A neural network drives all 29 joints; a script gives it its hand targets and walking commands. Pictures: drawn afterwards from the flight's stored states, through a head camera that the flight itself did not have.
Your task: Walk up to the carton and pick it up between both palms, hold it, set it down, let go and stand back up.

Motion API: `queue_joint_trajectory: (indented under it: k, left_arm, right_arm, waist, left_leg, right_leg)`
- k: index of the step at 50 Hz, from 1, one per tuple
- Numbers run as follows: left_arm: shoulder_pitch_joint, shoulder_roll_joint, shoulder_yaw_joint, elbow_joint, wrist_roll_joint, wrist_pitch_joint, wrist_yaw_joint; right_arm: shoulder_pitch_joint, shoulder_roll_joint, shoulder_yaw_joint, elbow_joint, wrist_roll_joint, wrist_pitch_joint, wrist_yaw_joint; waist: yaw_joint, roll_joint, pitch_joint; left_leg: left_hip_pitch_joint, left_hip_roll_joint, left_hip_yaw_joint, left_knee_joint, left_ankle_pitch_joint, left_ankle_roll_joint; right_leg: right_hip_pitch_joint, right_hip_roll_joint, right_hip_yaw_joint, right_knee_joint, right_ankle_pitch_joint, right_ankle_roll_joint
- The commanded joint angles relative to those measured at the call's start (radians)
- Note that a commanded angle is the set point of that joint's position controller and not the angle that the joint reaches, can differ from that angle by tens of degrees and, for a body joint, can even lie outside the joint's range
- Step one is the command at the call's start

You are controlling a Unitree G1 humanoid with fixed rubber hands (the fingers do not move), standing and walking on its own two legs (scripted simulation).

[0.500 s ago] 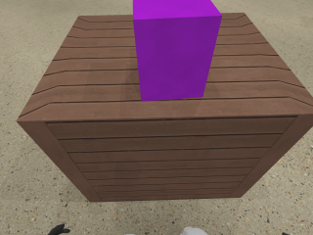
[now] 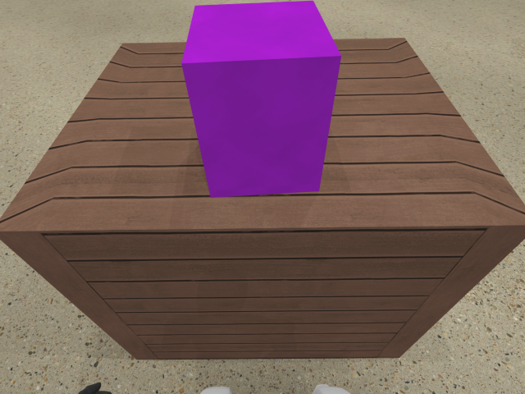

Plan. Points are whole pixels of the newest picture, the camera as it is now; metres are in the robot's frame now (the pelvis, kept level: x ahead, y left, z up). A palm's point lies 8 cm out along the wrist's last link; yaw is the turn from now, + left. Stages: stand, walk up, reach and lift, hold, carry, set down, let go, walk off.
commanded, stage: walk up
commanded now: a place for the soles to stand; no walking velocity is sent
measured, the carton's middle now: (260, 102) +0.56 +0.06 +0.16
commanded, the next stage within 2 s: none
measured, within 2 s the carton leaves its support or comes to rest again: neither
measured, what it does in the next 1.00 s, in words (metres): steps on the spot: left foot, then right foot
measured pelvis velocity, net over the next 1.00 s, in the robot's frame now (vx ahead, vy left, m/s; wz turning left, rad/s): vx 0.10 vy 0.02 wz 0.01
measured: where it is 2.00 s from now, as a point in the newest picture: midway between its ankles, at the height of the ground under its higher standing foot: outside the picture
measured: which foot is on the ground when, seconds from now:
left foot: up 0.00-0.20, down 0.22-0.64, up 0.66-0.90, down 0.92-1.00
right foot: down 0.00-0.24, up 0.26-0.60, down 0.62-0.96, up 0.98-1.00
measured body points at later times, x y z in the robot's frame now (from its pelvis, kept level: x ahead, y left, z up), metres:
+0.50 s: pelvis +0.08 +0.05 +0.01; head +0.14 +0.08 +0.45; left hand +0.22 +0.35 -0.12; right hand +0.11 -0.30 -0.06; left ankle +0.06 +0.15 -0.70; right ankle +0.16 -0.10 -0.66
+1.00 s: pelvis +0.10 +0.02 +0.00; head +0.13 +0.06 +0.44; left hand +0.21 +0.33 -0.13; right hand +0.15 -0.31 -0.08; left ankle +0.10 +0.13 -0.70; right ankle +0.20 -0.08 -0.69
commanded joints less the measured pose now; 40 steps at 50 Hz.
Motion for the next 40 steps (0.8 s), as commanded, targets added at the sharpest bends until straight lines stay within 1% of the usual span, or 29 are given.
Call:
queue_joint_trajectory:
  k: [1, 3, 5, 8, 9, 10, 11, 12, 13, 14, 15, 16, 17, 19, 20, 21, 23, 24, 25, 27, 29, 30, 31, 32, 33, 34, 36, 38, 40]
  left_arm:
    - [-0.002, 0.301, 0.097, -0.062, 0.024, -0.027, 0.032]
    - [0.02, 0.301, 0.087, -0.057, 0.024, -0.033, 0.025]
    - [0.046, 0.302, 0.085, -0.056, 0.02, -0.035, 0.023]
    - [0.032, 0.298, 0.078, -0.074, 0.029, -0.023, 0.016]
    - [0.001, 0.285, 0.074, -0.076, 0.024, -0.018, 0.014]
    - [-0.052, 0.264, 0.066, -0.1, 0.021, -0.007, 0.011]
    - [-0.067, 0.162, 0.048, -0.104, 0.019, -0.001, 0.019]
    - [-0.035, 0.077, 0.038, -0.127, 0.026, -0.008, 0.026]
    - [-0.037, 0.139, 0.04, -0.114, 0.033, 0.001, 0.036]
    - [-0.079, 0.222, 0.06, -0.097, 0.04, 0.008, 0.04]
    - [-0.039, 0.244, 0.067, -0.074, 0.032, 0.008, 0.04]
    - [-0.034, 0.229, 0.068, -0.073, 0.026, 0.002, 0.039]
    - [-0.054, 0.206, 0.062, -0.082, 0.027, 0.001, 0.036]
    - [-0.1, 0.186, 0.055, -0.109, 0.023, 0.005, 0.029]
    - [-0.113, 0.18, 0.058, -0.102, 0.029, 0.012, 0.027]
    - [-0.116, 0.158, 0.057, -0.112, 0.024, 0.011, 0.029]
    - [-0.141, 0.151, 0.056, -0.12, 0.034, 0.012, 0.032]
    - [-0.141, 0.144, 0.052, -0.107, 0.027, 0.009, 0.036]
    - [-0.13, 0.141, 0.06, -0.11, 0.032, 0.01, 0.031]
    - [-0.13, 0.141, 0.055, -0.112, 0.033, 0.001, 0.029]
    - [-0.031, 0.147, 0.066, -0.068, 0.035, -0.005, 0.036]
    - [0.044, 0.17, 0.08, -0.035, 0.036, -0.009, 0.043]
    - [0.09, 0.242, 0.098, -0.034, 0.047, -0.008, 0.051]
    - [0.08, 0.274, 0.109, -0.05, 0.039, -0.002, 0.061]
    - [-0.004, 0.241, 0.086, -0.072, 0.029, 0.005, 0.064]
    - [-0.066, 0.23, 0.082, -0.086, 0.019, 0.014, 0.058]
    - [-0.121, 0.237, 0.081, -0.073, 0.029, 0.033, 0.051]
    - [-0.144, 0.244, 0.079, -0.081, 0.028, 0.034, 0.046]
    - [-0.117, 0.258, 0.077, -0.06, 0.03, 0.026, 0.04]
  right_arm:
    - [0.033, -0.282, -0.07, -0.055, 0.004, -0.028, 0.009]
    - [0.003, -0.285, -0.071, -0.07, -0.002, -0.038, 0.019]
    - [-0.014, -0.28, -0.071, -0.063, -0.005, -0.044, 0.018]
    - [0.019, -0.266, -0.067, -0.068, 0.007, -0.073, 0.012]
    - [0.087, -0.249, -0.067, -0.043, 0.005, -0.082, 0.006]
    - [0.214, -0.248, -0.074, -0.01, 0.01, -0.091, -0.009]
    - [0.308, -0.265, -0.09, 0.02, -0.008, -0.1, -0.023]
    - [0.357, -0.362, -0.119, 0.016, -0.017, -0.107, -0.038]
    - [0.267, -0.407, -0.125, -0.016, -0.009, -0.101, -0.04]
    - [0.225, -0.431, -0.124, -0.013, 0.001, -0.1, -0.042]
    - [0.173, -0.394, -0.113, -0.033, 0.001, -0.103, -0.043]
    - [0.176, -0.351, -0.095, -0.034, 0.001, -0.104, -0.045]
    - [0.193, -0.332, -0.089, -0.027, 0.005, -0.105, -0.049]
    - [0.246, -0.334, -0.089, -0.03, 0.008, -0.102, -0.051]
    - [0.252, -0.322, -0.085, -0.024, 0.009, -0.098, -0.05]
    - [0.237, -0.315, -0.082, -0.033, 0.007, -0.09, -0.051]
    - [0.229, -0.311, -0.077, -0.027, 0.01, -0.086, -0.061]
    - [0.195, -0.308, -0.072, -0.038, 0.007, -0.084, -0.061]
    - [0.179, -0.314, -0.07, -0.041, 0.005, -0.081, -0.06]
    - [0.137, -0.321, -0.069, -0.044, 0.007, -0.076, -0.065]
    - [0.044, -0.321, -0.057, -0.064, 0.017, -0.067, -0.066]
    - [0.031, -0.272, -0.036, -0.057, 0.021, -0.067, -0.06]
    - [0.059, -0.229, -0.016, -0.061, 0.028, -0.068, -0.059]
    - [0.117, -0.192, 0.002, -0.053, 0.034, -0.068, -0.063]
    - [0.106, -0.218, -0.009, -0.029, 0.027, -0.052, -0.075]
    - [0.116, -0.261, -0.019, -0.007, 0.024, -0.038, -0.076]
    - [0.074, -0.265, -0.025, -0.019, 0.006, -0.03, -0.059]
    - [0.118, -0.282, -0.03, -0.008, -0.001, -0.029, -0.046]
    - [0.136, -0.282, -0.028, -0.006, -0.001, -0.03, -0.036]
  waist:
    - [-0.029, -0.139, 0.043]
    - [-0.02, -0.097, 0.015]
    - [-0.006, -0.134, 0.052]
    - [-0.001, -0.147, -0.044]
    - [-0.033, -0.137, -0.093]
    - [-0.103, -0.108, -0.166]
    - [-0.152, -0.027, -0.237]
    - [-0.162, 0.252, -0.255]
    - [-0.122, 0.176, -0.218]
    - [-0.126, 0.115, -0.186]
    - [-0.086, 0.094, -0.128]
    - [-0.079, 0.122, -0.138]
    - [-0.088, 0.138, -0.169]
    - [-0.124, 0.196, -0.172]
    - [-0.134, 0.165, -0.158]
    - [-0.124, 0.202, -0.157]
    - [-0.123, 0.151, -0.167]
    - [-0.116, 0.124, -0.165]
    - [-0.092, 0.156, -0.178]
    - [-0.095, 0.174, -0.215]
    - [-0.009, 0.132, -0.258]
    - [0.049, 0.056, -0.329]
    - [0.065, -0.092, -0.382]
    - [0.036, -0.234, -0.419]
    - [0.023, -0.14, -0.359]
    - [0.018, -0.103, -0.245]
    - [-0.014, -0.133, -0.003]
    - [-0.021, -0.147, 0.045]
    - [-0.013, -0.138, -0.03]
  left_leg:
    - [-0.247, 0.001, -0.087, -0.021, 0.049, 0.046]
    - [-0.179, -0.006, -0.085, -0.113, 0.02, 0.038]
    - [-0.174, -0.015, -0.064, -0.16, 0.017, 0.043]
    - [-0.09, -0.028, -0.041, -0.395, -0.011, 0.042]
    - [0.027, -0.044, -0.024, -0.515, 0.048, 0.045]
    - [0.231, -0.058, 0.005, -0.706, 0.13, 0.053]
    - [0.465, -0.01, -0.13, -0.743, 0.152, 0.079]
    - [0.625, 0.226, -0.506, -0.826, 0.188, 0.121]
    - [0.618, 0.374, -0.666, -0.819, 0.239, 0.165]
    - [0.505, 0.412, -0.652, -0.803, 0.329, 0.205]
    - [0.498, 0.388, -0.59, -0.742, 0.473, 0.21]
    - [0.528, 0.332, -0.469, -0.646, 0.798, 0.185]
    - [0.556, 0.294, -0.406, -0.609, 0.963, 0.166]
    - [0.568, 0.243, -0.362, -0.574, 1.019, 0.128]
    - [0.539, 0.233, -0.326, -0.561, 1.015, 0.126]
    - [0.536, 0.227, -0.318, -0.558, 1.044, 0.138]
    - [0.485, 0.238, -0.322, -0.547, 1.049, 0.148]
    - [0.448, 0.229, -0.281, -0.542, 1.059, 0.154]
    - [0.428, 0.238, -0.281, -0.52, 1.028, 0.18]
    - [0.318, 0.213, -0.213, -0.483, 1.029, 0.186]
    - [0.173, 0.154, -0.103, -0.348, 1.031, 0.134]
    - [0.116, 0.085, -0.063, -0.176, 0.948, 0.076]
    - [-0.051, 0.021, -0.041, 0.029, 0.717, 0.037]
    - [-0.258, -0.111, -0.013, 0.149, 0.058, 0.014]
    - [-0.254, -0.086, -0.033, 0.158, -0.153, 0.038]
    - [-0.199, -0.067, -0.047, 0.155, -0.158, 0.049]
    - [-0.16, -0.062, -0.041, 0.098, -0.134, 0.056]
    - [-0.162, -0.043, -0.028, 0.041, -0.074, 0.055]
    - [-0.124, -0.046, -0.048, -0.113, -0.097, 0.052]
  right_leg:
    - [-0.008, -0.219, 0.576, -0.644, -0.51, -0.147]
    - [-0.006, -0.239, 0.58, -0.614, -0.48, -0.226]
    - [-0.048, -0.241, 0.548, -0.613, -0.488, -0.239]
    - [0.079, -0.22, 0.472, -0.489, -0.198, -0.255]
    - [0.066, -0.204, 0.414, -0.401, -0.055, -0.239]
    - [0.03, -0.154, 0.28, -0.236, 0.164, -0.206]
    - [-0.151, -0.065, 0.149, 0.015, 0.193, -0.12]
    - [-0.37, 0.076, 0.067, 0.274, -0.119, -0.047]
    - [-0.484, 0.055, 0.031, 0.316, -0.242, -0.009]
    - [-0.439, -0.015, 0.071, 0.289, -0.232, -0.004]
    - [-0.449, -0.034, 0.05, 0.287, -0.205, -0.01]
    - [-0.444, -0.04, 0.03, 0.278, -0.185, -0.016]
    - [-0.427, -0.048, 0.002, 0.289, -0.179, -0.011]
    - [-0.446, -0.063, -0.046, 0.264, -0.16, -0.016]
    - [-0.452, -0.06, -0.064, 0.247, -0.149, -0.016]
    - [-0.457, -0.058, -0.077, 0.223, -0.147, -0.011]
    - [-0.411, -0.072, -0.108, 0.146, -0.103, -0.02]
    - [-0.382, -0.069, -0.126, 0.109, -0.083, -0.024]
    - [-0.338, -0.074, -0.106, 0.087, -0.061, -0.029]
    - [-0.215, -0.077, -0.138, -0.027, 0.01, -0.052]
    - [0.069, -0.038, -0.152, -0.251, 0.172, -0.09]
    - [0.272, -0.036, -0.106, -0.334, 0.311, -0.128]
    - [0.421, -0.162, 0.139, -0.313, 0.498, -0.2]
    - [0.572, -0.33, 0.415, -0.297, 0.763, -0.298]
    - [0.436, -0.376, 0.446, -0.365, 0.577, -0.345]
    - [0.232, -0.372, 0.432, -0.443, 0.222, -0.343]
    - [-0.075, -0.298, 0.428, -0.579, -0.271, -0.264]
    - [-0.09, -0.276, 0.388, -0.584, -0.365, -0.251]
    - [-0.024, -0.285, 0.426, -0.559, -0.36, -0.256]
